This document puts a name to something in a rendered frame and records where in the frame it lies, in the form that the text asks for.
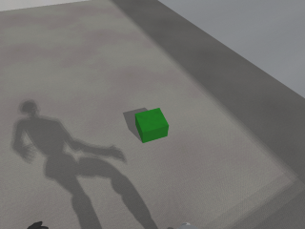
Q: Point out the carton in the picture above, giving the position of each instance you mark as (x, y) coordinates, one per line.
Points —
(151, 125)

